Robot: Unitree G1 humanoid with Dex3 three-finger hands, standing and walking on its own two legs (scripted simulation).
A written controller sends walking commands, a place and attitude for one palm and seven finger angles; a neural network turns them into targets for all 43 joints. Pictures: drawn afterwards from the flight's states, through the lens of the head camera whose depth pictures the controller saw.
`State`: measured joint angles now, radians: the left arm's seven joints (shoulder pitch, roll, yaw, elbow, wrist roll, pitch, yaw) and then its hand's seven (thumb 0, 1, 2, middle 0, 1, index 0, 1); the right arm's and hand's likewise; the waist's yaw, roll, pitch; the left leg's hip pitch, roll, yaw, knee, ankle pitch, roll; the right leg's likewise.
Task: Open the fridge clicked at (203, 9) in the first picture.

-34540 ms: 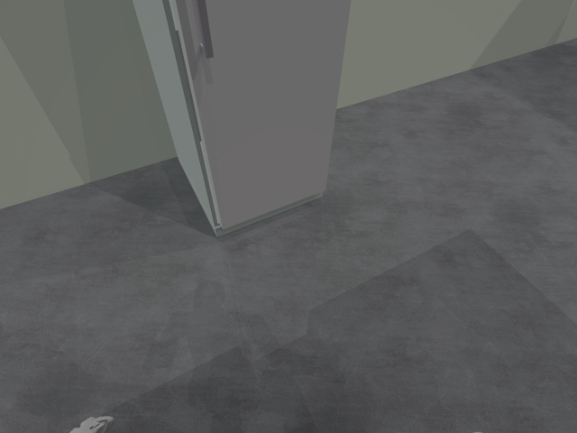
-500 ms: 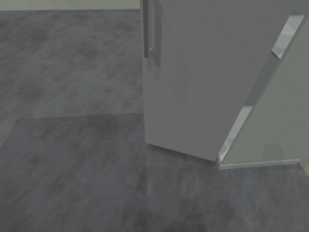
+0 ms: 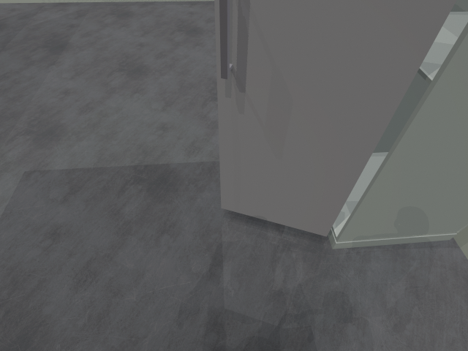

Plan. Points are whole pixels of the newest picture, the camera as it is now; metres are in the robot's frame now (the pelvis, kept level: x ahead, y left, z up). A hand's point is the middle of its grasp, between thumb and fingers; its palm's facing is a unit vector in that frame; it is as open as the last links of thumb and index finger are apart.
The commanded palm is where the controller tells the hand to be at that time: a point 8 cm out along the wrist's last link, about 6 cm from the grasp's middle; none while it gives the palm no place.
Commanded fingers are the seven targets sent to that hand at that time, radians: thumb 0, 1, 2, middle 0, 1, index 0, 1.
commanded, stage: look to check the result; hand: left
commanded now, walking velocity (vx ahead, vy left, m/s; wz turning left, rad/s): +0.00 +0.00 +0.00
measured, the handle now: (227, 26) +0.80 +0.06 +0.18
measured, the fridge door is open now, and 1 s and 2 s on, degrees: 68 68 68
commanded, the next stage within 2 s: stand and wait in 0.18 s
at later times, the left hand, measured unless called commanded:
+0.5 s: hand out of the picture +0.10 +0.24 -0.15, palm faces -0.02 -0.95 -0.32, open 7.4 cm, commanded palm none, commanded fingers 0.00 0.90 0.90 -0.20 -0.30 -0.20 -0.30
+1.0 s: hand out of the picture +0.10 +0.23 -0.16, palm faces -0.02 -0.95 -0.32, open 7.4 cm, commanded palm none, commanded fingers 0.00 0.90 0.90 -0.20 -0.30 -0.20 -0.30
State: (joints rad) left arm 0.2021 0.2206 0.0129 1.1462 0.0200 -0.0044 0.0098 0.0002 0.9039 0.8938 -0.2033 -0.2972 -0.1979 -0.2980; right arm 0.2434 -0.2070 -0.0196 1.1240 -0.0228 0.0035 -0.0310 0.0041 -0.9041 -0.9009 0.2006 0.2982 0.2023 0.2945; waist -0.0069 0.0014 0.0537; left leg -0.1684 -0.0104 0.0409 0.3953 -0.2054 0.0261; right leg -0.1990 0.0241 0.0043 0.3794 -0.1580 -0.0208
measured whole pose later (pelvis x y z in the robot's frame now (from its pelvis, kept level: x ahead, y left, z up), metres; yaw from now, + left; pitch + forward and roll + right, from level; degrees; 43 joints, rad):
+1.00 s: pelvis +0.03 -0.01 +0.01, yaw +1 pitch -1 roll +0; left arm 0.10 0.31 0.00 1.14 0.01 -0.02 0.00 0.00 0.90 0.89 -0.21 -0.30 -0.20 -0.30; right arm 0.12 -0.32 0.00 1.13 -0.02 0.00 -0.01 0.01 -0.90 -0.90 0.20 0.30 0.20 0.29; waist -0.01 0.00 0.05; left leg -0.08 0.00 0.02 0.29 -0.19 0.00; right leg -0.11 0.04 -0.01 0.30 -0.16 -0.04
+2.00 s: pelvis +0.03 -0.02 +0.01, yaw +1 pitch -1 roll +0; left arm 0.10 0.32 0.00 1.14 0.01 -0.02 0.00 0.00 0.90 0.89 -0.21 -0.30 -0.20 -0.30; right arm 0.13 -0.31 0.00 1.14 -0.02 0.00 -0.02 0.01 -0.90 -0.90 0.20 0.30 0.20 0.29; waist -0.01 0.00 0.05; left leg -0.07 0.01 0.02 0.29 -0.20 0.00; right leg -0.11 0.05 -0.01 0.28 -0.16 -0.05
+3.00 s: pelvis +0.03 -0.01 +0.01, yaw +0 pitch -1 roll +0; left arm 0.10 0.33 0.00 1.14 0.01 -0.02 0.00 0.00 0.90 0.89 -0.21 -0.30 -0.20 -0.30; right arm 0.12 -0.32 0.00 1.13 -0.02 0.00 -0.02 0.01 -0.90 -0.90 0.20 0.30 0.20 0.29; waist -0.01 0.00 0.05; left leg -0.06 0.00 0.03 0.27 -0.19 0.00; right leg -0.10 0.04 0.00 0.27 -0.16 -0.04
